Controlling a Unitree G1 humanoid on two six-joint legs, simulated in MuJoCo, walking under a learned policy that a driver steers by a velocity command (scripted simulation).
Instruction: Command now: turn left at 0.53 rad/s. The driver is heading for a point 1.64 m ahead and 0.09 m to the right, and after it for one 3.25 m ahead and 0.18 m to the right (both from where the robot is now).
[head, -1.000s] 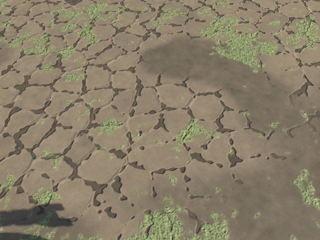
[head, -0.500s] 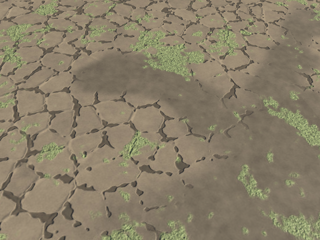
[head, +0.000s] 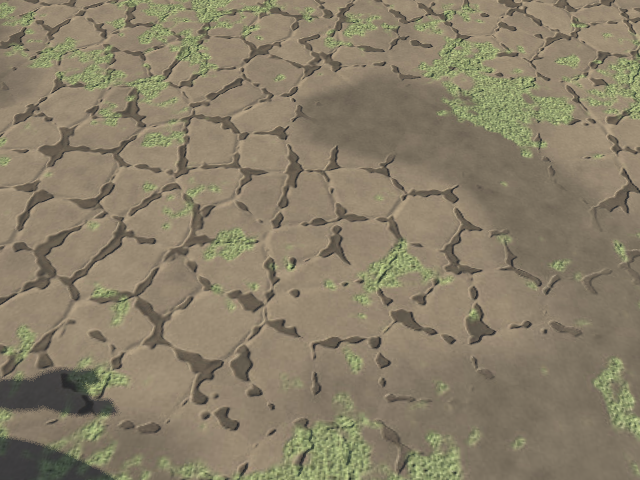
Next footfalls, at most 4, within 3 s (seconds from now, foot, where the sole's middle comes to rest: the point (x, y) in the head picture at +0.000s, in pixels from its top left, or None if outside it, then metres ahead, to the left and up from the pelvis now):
0.10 left None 0.04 0.13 -0.77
0.50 right None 0.07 -0.10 -0.77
1.12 right None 0.07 -0.13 -0.77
1.58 left None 0.26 0.03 -0.77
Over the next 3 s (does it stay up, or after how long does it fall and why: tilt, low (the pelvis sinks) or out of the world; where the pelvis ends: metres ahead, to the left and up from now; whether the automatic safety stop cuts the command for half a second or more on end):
stays up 0.28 -0.14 0.00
